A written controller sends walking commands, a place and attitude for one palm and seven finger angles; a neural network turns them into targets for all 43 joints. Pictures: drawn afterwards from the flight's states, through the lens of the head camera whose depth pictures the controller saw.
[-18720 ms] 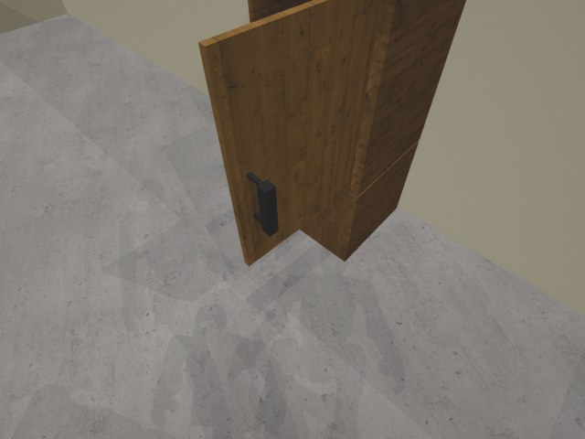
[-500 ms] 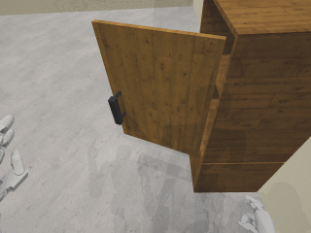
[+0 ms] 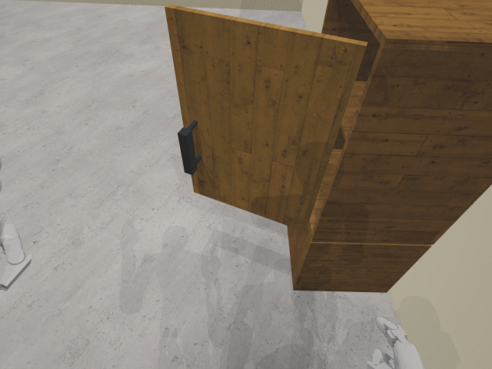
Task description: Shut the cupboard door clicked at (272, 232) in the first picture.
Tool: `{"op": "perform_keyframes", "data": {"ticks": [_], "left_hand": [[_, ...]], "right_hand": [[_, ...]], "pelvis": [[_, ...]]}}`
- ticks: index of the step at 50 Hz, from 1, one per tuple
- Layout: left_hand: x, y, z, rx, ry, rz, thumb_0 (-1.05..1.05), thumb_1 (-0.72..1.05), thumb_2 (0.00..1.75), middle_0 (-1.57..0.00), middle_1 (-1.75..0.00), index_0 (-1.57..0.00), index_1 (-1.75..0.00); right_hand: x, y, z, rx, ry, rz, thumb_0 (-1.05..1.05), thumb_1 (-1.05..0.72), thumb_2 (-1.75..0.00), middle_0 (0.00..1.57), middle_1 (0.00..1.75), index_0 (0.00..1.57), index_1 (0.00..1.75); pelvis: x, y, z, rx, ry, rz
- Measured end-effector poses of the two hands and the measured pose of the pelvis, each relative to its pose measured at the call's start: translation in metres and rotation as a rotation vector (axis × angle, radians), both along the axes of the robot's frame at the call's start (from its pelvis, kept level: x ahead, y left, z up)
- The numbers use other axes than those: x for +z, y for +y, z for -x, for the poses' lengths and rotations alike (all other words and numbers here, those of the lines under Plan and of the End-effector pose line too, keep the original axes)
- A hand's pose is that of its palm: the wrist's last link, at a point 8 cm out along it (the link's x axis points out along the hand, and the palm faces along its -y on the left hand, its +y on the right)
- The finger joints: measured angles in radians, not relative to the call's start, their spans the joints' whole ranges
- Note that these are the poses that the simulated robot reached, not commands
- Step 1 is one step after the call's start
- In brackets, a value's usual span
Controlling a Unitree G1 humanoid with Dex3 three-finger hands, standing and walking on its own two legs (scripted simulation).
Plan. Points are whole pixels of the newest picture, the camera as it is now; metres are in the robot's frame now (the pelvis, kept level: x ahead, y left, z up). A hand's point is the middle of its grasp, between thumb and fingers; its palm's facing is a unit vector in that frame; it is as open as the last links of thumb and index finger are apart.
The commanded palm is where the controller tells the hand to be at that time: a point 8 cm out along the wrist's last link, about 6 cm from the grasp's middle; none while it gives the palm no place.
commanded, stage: step back with the hand held close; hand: left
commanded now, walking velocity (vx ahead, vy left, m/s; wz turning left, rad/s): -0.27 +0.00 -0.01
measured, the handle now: (192, 147) +0.68 +0.20 -0.09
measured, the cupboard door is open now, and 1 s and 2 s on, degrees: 68 68 68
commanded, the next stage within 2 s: stop stepping back and stand still in 0.78 s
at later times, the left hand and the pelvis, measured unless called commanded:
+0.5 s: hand out of the picture +0.15 +0.27 +0.18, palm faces +0.44 -0.75 -0.48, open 7.4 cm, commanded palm +0.08 +0.30 +0.19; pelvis -0.04 +0.00 +0.00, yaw +3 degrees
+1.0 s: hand out of the picture +0.06 +0.27 +0.19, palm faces +0.41 -0.80 -0.44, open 7.4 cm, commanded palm +0.01 +0.31 +0.19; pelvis -0.13 +0.01 +0.00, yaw +0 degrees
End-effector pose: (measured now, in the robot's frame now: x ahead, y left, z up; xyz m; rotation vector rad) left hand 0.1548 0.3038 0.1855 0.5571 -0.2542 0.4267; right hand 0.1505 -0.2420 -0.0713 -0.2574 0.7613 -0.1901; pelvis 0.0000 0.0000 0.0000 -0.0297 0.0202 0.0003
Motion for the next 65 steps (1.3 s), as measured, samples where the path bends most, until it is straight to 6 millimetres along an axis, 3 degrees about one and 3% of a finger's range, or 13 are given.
{"op": "perform_keyframes", "data": {"ticks": [6, 18, 25, 31, 37, 41, 44, 48, 52, 55, 57, 61, 65], "left_hand": [[0.005, -0.002, 0.006, -0.017, -0.046, -0.029, 0.02, 0.89, 0.89, -0.22, -0.3, -0.21, -0.3], [0.005, -0.017, 0.028, -0.053, -0.04, -0.04, 0.02, 0.89, 0.89, -0.22, -0.3, -0.21, -0.3], [0.008, 0.002, 0.047, -0.046, -0.05, -0.068, 0.01, 0.89, 0.89, -0.22, -0.3, -0.22, -0.3], [0.013, 0.016, 0.071, 0.035, -0.075, -0.06, 0.02, 0.89, 0.89, -0.22, -0.3, -0.21, -0.3], [0.0, -0.008, 0.078, -0.016, -0.055, 0.011, 0.02, 0.9, 0.9, -0.21, -0.3, -0.21, -0.3], [0.009, -0.029, 0.086, -0.149, -0.073, -0.003, 0.02, 0.89, 0.89, -0.21, -0.3, -0.21, -0.3], [0.018, -0.03, 0.102, -0.208, -0.089, -0.052, 0.02, 0.89, 0.89, -0.22, -0.3, -0.21, -0.3], [0.023, -0.009, 0.127, -0.177, -0.107, -0.078, 0.01, 0.89, 0.89, -0.22, -0.3, -0.22, -0.3], [0.008, 0.028, 0.142, -0.068, -0.118, 0.003, 0.01, 0.89, 0.89, -0.22, -0.3, -0.22, -0.3], [-0.008, 0.049, 0.146, 0.0, -0.102, 0.102, 0.01, 0.89, 0.89, -0.22, -0.3, -0.21, -0.3], [-0.008, 0.053, 0.15, 0.005, -0.084, 0.144, 0.01, 0.89, 0.89, -0.21, -0.3, -0.21, -0.3], [0.013, 0.043, 0.175, -0.086, -0.067, 0.102, 0.02, 0.9, 0.89, -0.21, -0.3, -0.21, -0.3], [0.032, 0.038, 0.215, -0.176, -0.113, -0.052, 0.02, 0.89, 0.89, -0.21, -0.3, -0.21, -0.3]], "right_hand": [[0.001, -0.006, 0.016, -0.006, -0.002, 0.022, 0.01, -0.9, -0.9, 0.21, 0.3, 0.2, 0.3], [0.0, -0.016, 0.025, 0.009, -0.005, 0.008, 0.01, -0.9, -0.9, 0.21, 0.3, 0.2, 0.3], [0.009, -0.006, 0.037, -0.008, -0.023, 0.036, 0.01, -0.9, -0.9, 0.21, 0.3, 0.2, 0.3], [0.012, 0.008, 0.036, 0.063, -0.028, 0.024, 0.01, -0.9, -0.9, 0.21, 0.3, 0.2, 0.3], [0.005, 0.013, 0.037, 0.107, -0.043, -0.011, 0.01, -0.9, -0.9, 0.21, 0.3, 0.2, 0.3], [0.016, 0.011, 0.058, 0.055, -0.089, -0.037, 0.01, -0.9, -0.9, 0.21, 0.3, 0.2, 0.3], [0.026, 0.005, 0.08, 0.012, -0.133, -0.028, 0.01, -0.9, -0.9, 0.21, 0.3, 0.2, 0.3], [0.031, -0.005, 0.114, -0.035, -0.133, 0.028, 0.01, -0.9, -0.9, 0.21, 0.3, 0.2, 0.3], [0.023, -0.008, 0.151, -0.076, -0.063, 0.101, 0.01, -0.9, -0.9, 0.21, 0.3, 0.2, 0.3], [0.019, 0.003, 0.178, -0.089, -0.007, 0.116, 0.01, -0.9, -0.9, 0.2, 0.3, 0.2, 0.3], [0.023, 0.017, 0.193, -0.074, 0.01, 0.099, 0.01, -0.9, -0.9, 0.2, 0.3, 0.2, 0.3], [0.03, 0.05, 0.214, -0.022, -0.016, 0.03, 0.01, -0.9, -0.9, 0.2, 0.3, 0.2, 0.3], [0.016, 0.069, 0.226, 0.013, -0.048, 0.001, 0.01, -0.9, -0.9, 0.21, 0.3, 0.2, 0.3]], "pelvis": [[-0.001, -0.002, 0.008, 0.015, -0.004, 0.001], [-0.003, -0.012, 0.029, 0.024, 0.01, -0.005], [0.0, -0.001, 0.043, 0.046, 0.004, 0.03], [0.004, -0.006, 0.049, 0.082, 0.062, 0.051], [0.002, -0.014, 0.087, 0.004, 0.072, 0.029], [0.002, -0.016, 0.107, -0.004, 0.034, 0.038], [0.001, -0.014, 0.118, 0.0, 0.006, 0.047], [0.001, -0.002, 0.124, 0.004, -0.017, 0.044], [-0.001, 0.019, 0.13, 0.006, -0.034, 0.056], [0.003, 0.032, 0.144, 0.008, -0.042, 0.06], [0.01, 0.036, 0.158, 0.012, -0.043, 0.062], [0.019, 0.043, 0.183, 0.02, -0.037, 0.062], [0.001, 0.055, 0.209, -0.037, -0.044, 0.004]]}}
